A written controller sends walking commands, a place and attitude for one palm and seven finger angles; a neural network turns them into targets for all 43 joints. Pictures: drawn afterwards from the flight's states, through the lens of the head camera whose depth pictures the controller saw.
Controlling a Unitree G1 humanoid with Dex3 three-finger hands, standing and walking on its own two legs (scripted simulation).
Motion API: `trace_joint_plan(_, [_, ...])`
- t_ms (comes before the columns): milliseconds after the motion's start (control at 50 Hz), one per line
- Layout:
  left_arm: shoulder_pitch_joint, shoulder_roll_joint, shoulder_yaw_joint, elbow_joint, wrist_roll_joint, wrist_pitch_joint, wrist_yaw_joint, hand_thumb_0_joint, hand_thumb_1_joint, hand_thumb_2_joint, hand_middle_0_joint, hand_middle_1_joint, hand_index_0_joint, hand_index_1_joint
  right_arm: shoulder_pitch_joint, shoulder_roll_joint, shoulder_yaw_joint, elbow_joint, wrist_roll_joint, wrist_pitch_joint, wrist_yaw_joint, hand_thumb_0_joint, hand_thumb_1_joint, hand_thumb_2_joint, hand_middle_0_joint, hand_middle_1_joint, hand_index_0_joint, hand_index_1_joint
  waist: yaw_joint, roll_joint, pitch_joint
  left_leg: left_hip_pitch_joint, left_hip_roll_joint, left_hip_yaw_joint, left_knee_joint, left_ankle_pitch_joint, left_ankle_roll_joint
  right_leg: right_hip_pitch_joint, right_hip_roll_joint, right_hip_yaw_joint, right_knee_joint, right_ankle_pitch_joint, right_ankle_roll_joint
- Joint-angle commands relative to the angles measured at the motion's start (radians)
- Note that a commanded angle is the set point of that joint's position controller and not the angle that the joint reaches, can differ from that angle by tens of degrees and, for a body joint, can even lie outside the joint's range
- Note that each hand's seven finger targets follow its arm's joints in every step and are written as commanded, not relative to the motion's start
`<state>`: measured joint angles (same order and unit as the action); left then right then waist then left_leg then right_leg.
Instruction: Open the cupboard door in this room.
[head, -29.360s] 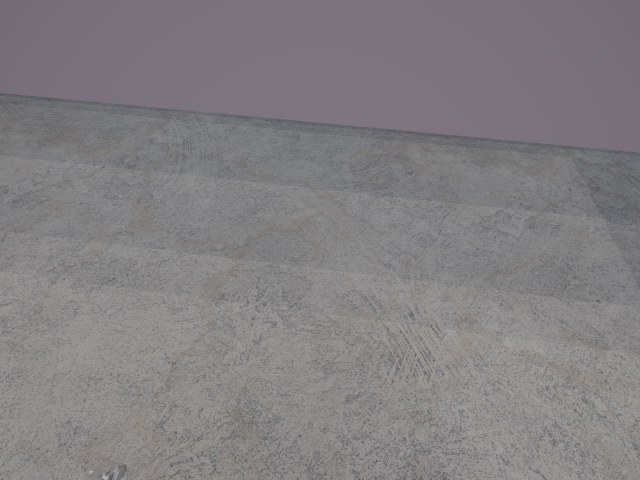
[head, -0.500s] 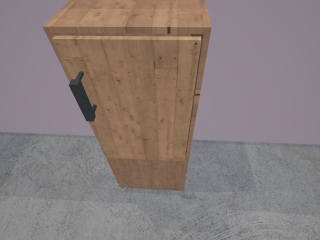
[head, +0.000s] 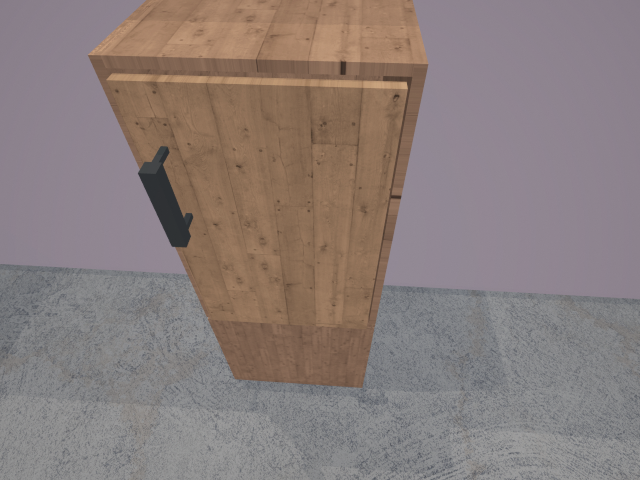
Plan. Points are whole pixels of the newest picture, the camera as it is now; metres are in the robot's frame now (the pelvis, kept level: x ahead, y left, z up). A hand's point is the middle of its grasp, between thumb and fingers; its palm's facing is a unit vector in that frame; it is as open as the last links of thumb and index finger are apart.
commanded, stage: look again from close up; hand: left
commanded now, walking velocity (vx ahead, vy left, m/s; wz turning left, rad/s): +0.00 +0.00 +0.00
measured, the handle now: (172, 198) +0.48 +0.26 +0.08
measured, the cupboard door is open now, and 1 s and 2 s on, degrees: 0 0 0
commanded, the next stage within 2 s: shuffle to correct the standing spot in 0.38 s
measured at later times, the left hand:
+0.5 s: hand out of the picture -0.01 +0.18 -0.17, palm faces +0.03 -0.98 -0.19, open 7.4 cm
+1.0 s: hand out of the picture -0.01 +0.26 -0.19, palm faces +0.07 -0.97 -0.23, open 7.4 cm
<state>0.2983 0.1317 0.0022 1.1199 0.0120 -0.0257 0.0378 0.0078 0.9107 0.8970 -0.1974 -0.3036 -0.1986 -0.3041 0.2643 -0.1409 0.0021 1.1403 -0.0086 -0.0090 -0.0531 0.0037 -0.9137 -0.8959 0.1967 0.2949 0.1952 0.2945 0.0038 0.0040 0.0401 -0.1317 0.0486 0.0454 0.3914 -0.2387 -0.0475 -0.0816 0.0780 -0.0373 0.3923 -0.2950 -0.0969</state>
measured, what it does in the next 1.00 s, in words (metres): steps on the spot: left foot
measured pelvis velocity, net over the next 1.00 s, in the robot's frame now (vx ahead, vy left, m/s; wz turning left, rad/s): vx -0.05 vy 0.07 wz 0.02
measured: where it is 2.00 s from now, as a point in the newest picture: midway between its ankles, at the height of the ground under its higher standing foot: outside the picture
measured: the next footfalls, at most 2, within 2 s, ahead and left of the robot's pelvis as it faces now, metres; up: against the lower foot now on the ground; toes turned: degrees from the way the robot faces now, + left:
left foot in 0.98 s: -0.01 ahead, +0.17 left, +0.00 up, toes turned +2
right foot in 1.34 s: -0.07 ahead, -0.03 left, +0.00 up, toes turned -2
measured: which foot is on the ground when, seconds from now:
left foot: down 0.00-0.74, up 0.76-0.96, down 0.98-1.00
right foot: down 0.00-0.98, up 1.00-1.00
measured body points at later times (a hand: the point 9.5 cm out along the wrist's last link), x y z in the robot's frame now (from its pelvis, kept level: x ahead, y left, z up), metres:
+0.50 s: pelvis +0.00 +0.01 +0.00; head +0.02 +0.00 +0.45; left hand -0.01 +0.23 -0.16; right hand -0.01 -0.20 -0.17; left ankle -0.02 +0.15 -0.74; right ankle -0.05 -0.05 -0.74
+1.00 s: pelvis -0.05 +0.07 -0.01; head -0.01 +0.08 +0.43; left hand -0.02 +0.32 -0.17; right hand +0.01 -0.18 -0.16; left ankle -0.05 +0.19 -0.75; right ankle -0.05 -0.05 -0.74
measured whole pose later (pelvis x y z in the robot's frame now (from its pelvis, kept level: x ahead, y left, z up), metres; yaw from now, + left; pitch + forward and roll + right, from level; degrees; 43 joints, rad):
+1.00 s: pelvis -0.05 +0.07 -0.01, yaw +1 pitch -1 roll +1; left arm 0.21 0.20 0.06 1.01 0.03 0.03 0.04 0.00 0.90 0.90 -0.20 -0.30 -0.20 -0.30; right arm 0.19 -0.17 -0.06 1.01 -0.02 0.02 -0.03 0.00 -0.91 -0.90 0.20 0.29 0.19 0.29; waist 0.01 -0.05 0.11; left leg -0.25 0.00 0.04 0.55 -0.27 -0.01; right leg -0.29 -0.04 -0.02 0.65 -0.36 -0.01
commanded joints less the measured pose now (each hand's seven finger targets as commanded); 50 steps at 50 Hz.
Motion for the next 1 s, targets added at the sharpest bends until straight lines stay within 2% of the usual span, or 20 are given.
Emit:
trace_joint_plan(0, [0.076, 0.108, 0.018, -0.026, -0.006, -0.01, 0.007, 0.0, 0.9, 0.9, -0.2, -0.3, -0.2, -0.3, 0.07, -0.08, -0.008, -0.02, -0.005, -0.013, 0.002, 0.0, -0.9, -0.9, 0.2, 0.3, 0.2, 0.3, 0.0, -0.015, 0.04, 0.01, 0.057, -0.039, -0.03, 0.177, 0.051, -0.071, -0.178, 0.138, -0.083, 0.359, 0.063])
trace_joint_plan(160, [0.08, 0.101, 0.015, -0.022, -0.005, -0.011, 0.005, 0.0, 0.9, 0.9, -0.2, -0.3, -0.2, -0.3, 0.073, -0.075, -0.008, -0.011, -0.005, -0.018, 0.005, 0.0, -0.9, -0.9, 0.2, 0.3, 0.2, 0.3, 0.004, -0.002, 0.028, 0.017, 0.06, -0.048, -0.04, 0.192, 0.057, -0.073, -0.178, 0.131, -0.077, 0.319, 0.053])
trace_joint_plan(440, [0.082, 0.099, 0.014, -0.014, -0.003, -0.013, 0.007, 0.0, 0.9, 0.9, -0.2, -0.3, -0.2, -0.3, 0.072, -0.079, -0.009, -0.003, -0.005, -0.021, 0.005, 0.0, -0.9, -0.9, 0.2, 0.3, 0.2, 0.3, 0.004, -0.013, 0.031, 0.022, 0.064, -0.056, -0.042, 0.222, 0.063, -0.077, -0.18, 0.129, -0.063, 0.337, 0.048])
trace_joint_plan(460, [0.082, 0.1, 0.015, -0.016, -0.004, -0.013, 0.007, 0.0, 0.9, 0.9, -0.2, -0.3, -0.2, -0.3, 0.073, -0.078, -0.009, -0.005, -0.005, -0.022, 0.005, 0.0, -0.9, -0.9, 0.2, 0.3, 0.2, 0.3, 0.004, -0.008, 0.028, 0.022, 0.063, -0.055, -0.041, 0.227, 0.063, -0.072, -0.181, 0.13, -0.064, 0.347, 0.049])
trace_joint_plan(480, [0.067, 0.139, 0.023, -0.025, -0.002, -0.017, 0.007, 0.0, 0.9, 0.9, -0.2, -0.3, -0.2, -0.3, 0.056, -0.113, -0.018, -0.013, -0.003, -0.024, 0.005, 0.0, -0.9, -0.9, 0.2, 0.3, 0.2, 0.3, 0.007, -0.011, 0.032, 0.018, 0.062, -0.06, -0.041, 0.239, 0.066, -0.071, -0.185, 0.136, -0.058, 0.385, 0.046])
trace_joint_plan(500, [0.06, 0.151, 0.028, -0.033, -0.001, -0.018, 0.009, 0.0, 0.9, 0.9, -0.2, -0.3, -0.2, -0.3, 0.042, -0.124, -0.023, -0.022, -0.002, -0.023, 0.004, 0.0, -0.9, -0.9, 0.2, 0.3, 0.2, 0.3, 0.009, -0.012, 0.029, 0.016, 0.064, -0.059, -0.034, 0.263, 0.067, -0.071, -0.197, 0.141, -0.047, 0.445, 0.046])
trace_joint_plan(540, [0.073, 0.119, 0.028, -0.038, -0.001, -0.007, 0.016, 0.0, 0.9, 0.9, -0.2, -0.3, -0.2, -0.3, 0.058, -0.079, -0.019, -0.032, -0.003, -0.012, 0.005, 0.0, -0.9, -0.9, 0.2, 0.3, 0.2, 0.3, 0.008, -0.008, -0.001, 0.01, 0.061, -0.043, -0.004, 0.304, 0.055, -0.053, -0.215, 0.145, -0.007, 0.546, 0.053])
trace_joint_plan(580, [0.072, 0.133, 0.036, -0.05, 0.0, 0.002, 0.02, 0.0, 0.9, 0.9, -0.2, -0.3, -0.2, -0.3, 0.058, -0.086, -0.027, -0.046, -0.005, 0.003, 0.005, 0.0, -0.9, -0.9, 0.2, 0.3, 0.2, 0.3, 0.011, -0.011, -0.01, -0.008, 0.056, -0.031, 0.027, 0.288, 0.05, -0.054, -0.23, 0.156, 0.021, 0.565, 0.047])
trace_joint_plan(640, [0.057, 0.158, 0.051, -0.071, 0.004, 0.013, 0.022, 0.0, 0.9, 0.9, -0.2, -0.3, -0.2, -0.3, 0.045, -0.098, -0.04, -0.076, -0.007, 0.019, 0.007, 0.0, -0.9, -0.9, 0.2, 0.3, 0.2, 0.3, 0.014, -0.038, -0.019, -0.055, 0.039, -0.013, 0.089, 0.246, 0.04, -0.047, -0.266, 0.194, 0.045, 0.613, 0.027])
trace_joint_plan(680, [0.044, 0.175, 0.06, -0.08, 0.006, 0.021, 0.021, 0.0, 0.9, 0.9, -0.2, -0.3, -0.2, -0.3, 0.034, -0.1, -0.048, -0.094, -0.008, 0.03, 0.009, 0.0, -0.9, -0.9, 0.2, 0.3, 0.2, 0.3, 0.015, -0.085, 0.0, -0.095, 0.015, -0.004, 0.149, 0.154, 0.032, -0.07, -0.313, 0.236, 0.029, 0.606, -0.012])
trace_joint_plan(720, [0.039, 0.189, 0.068, -0.091, 0.012, 0.027, 0.021, 0.0, 0.9, 0.9, -0.2, -0.3, -0.2, -0.3, 0.015, -0.097, -0.057, -0.116, -0.011, 0.04, 0.011, 0.0, -0.9, -0.9, 0.2, 0.3, 0.2, 0.3, 0.026, -0.128, 0.02, -0.162, -0.016, 0.0, 0.257, -0.066, 0.024, -0.071, -0.376, 0.289, 0.004, 0.653, -0.075])
trace_joint_plan(760, [0.028, 0.201, 0.079, -0.106, 0.016, 0.033, 0.025, 0.0, 0.9, 0.9, -0.2, -0.3, -0.2, -0.3, -0.016, -0.103, -0.068, -0.139, -0.01, 0.047, 0.014, 0.0, -0.9, -0.9, 0.2, 0.3, 0.2, 0.3, 0.042, -0.154, 0.035, -0.248, -0.027, -0.045, 0.42, -0.234, 0.023, -0.069, -0.429, 0.327, -0.002, 0.715, -0.149])
trace_joint_plan(800, [-0.003, 0.212, 0.089, -0.127, 0.021, 0.033, 0.023, 0.0, 0.9, 0.9, -0.2, -0.3, -0.2, -0.3, -0.03, -0.099, -0.071, -0.156, -0.007, 0.047, 0.019, 0.0, -0.9, -0.9, 0.2, 0.3, 0.2, 0.3, 0.034, -0.145, 0.027, -0.273, -0.026, -0.078, 0.474, -0.267, 0.019, -0.069, -0.426, 0.298, 0.023, 0.764, -0.161])
trace_joint_plan(840, [-0.036, 0.232, 0.095, -0.147, 0.022, 0.035, 0.021, 0.0, 0.9, 0.9, -0.2, -0.3, -0.2, -0.3, -0.016, -0.089, -0.071, -0.162, -0.005, 0.044, 0.023, 0.0, -0.9, -0.9, 0.2, 0.3, 0.2, 0.3, 0.021, -0.133, -0.001, -0.238, -0.032, -0.063, 0.381, -0.229, 0.011, -0.062, -0.403, 0.254, 0.061, 0.777, -0.13])
trace_joint_plan(880, [-0.051, 0.246, 0.1, -0.157, 0.017, 0.038, 0.016, 0.0, 0.9, 0.9, -0.2, -0.3, -0.2, -0.3, 0.003, -0.087, -0.072, -0.159, -0.005, 0.041, 0.026, 0.0, -0.9, -0.9, 0.2, 0.3, 0.2, 0.3, 0.01, -0.136, -0.033, -0.153, -0.052, -0.018, 0.233, -0.105, 0.006, -0.085, -0.367, 0.219, 0.102, 0.703, -0.086])
trace_joint_plan(900, [-0.057, 0.244, 0.1, -0.156, 0.014, 0.04, 0.014, 0.0, 0.9, 0.9, -0.2, -0.3, -0.2, -0.3, 0.026, -0.084, -0.069, -0.153, -0.006, 0.035, 0.025, 0.0, -0.9, -0.9, 0.2, 0.3, 0.2, 0.3, -0.005, -0.142, -0.043, -0.078, -0.055, 0.003, 0.136, -0.014, 0.009, -0.129, -0.344, 0.204, 0.123, 0.622, -0.055])
trace_joint_plan(920, [-0.065, 0.221, 0.093, -0.162, 0.014, 0.044, 0.011, 0.0, 0.9, 0.9, -0.2, -0.3, -0.2, -0.3, 0.053, -0.08, -0.068, -0.142, -0.008, 0.026, 0.025, 0.0, -0.9, -0.9, 0.2, 0.3, 0.2, 0.3, -0.018, -0.116, -0.045, 0.015, -0.037, 0.004, 0.048, 0.099, 0.018, -0.192, -0.292, 0.171, 0.159, 0.469, -0.018])
trace_joint_plan(940, [-0.053, 0.179, 0.083, -0.172, 0.011, 0.05, 0.009, 0.0, 0.9, 0.9, -0.2, -0.3, -0.2, -0.3, 0.069, -0.122, -0.071, -0.143, -0.013, 0.016, 0.024, 0.0, -0.9, -0.9, 0.2, 0.3, 0.2, 0.3, -0.018, 0.03, -0.068, 0.071, 0.061, -0.087, 0.007, 0.26, 0.057, -0.26, -0.201, 0.114, 0.231, 0.219, 0.031])
trace_joint_plan(960, [-0.027, 0.12, 0.071, -0.18, 0.005, 0.055, 0.006, 0.0, 0.9, 0.9, -0.2, -0.3, -0.2, -0.3, 0.049, -0.176, -0.076, -0.164, -0.02, 0.01, 0.026, 0.0, -0.9, -0.9, 0.2, 0.3, 0.2, 0.3, -0.002, 0.212, -0.062, 0.001, 0.231, -0.259, -0.05, 0.405, 0.149, -0.287, -0.1, 0.018, 0.345, -0.148, 0.085])
trace_joint_plan(980, [-0.027, 0.099, 0.061, -0.175, 0.005, 0.053, 0.009, 0.0, 0.9, 0.9, -0.2, -0.3, -0.2, -0.3, 0.026, -0.18, -0.071, -0.175, -0.023, 0.007, 0.022, 0.0, -0.9, -0.9, 0.2, 0.3, 0.2, 0.3, -0.004, 0.182, -0.053, -0.101, 0.289, -0.336, -0.117, 0.332, 0.223, -0.259, -0.081, 0.044, 0.489, -0.29, 0.09])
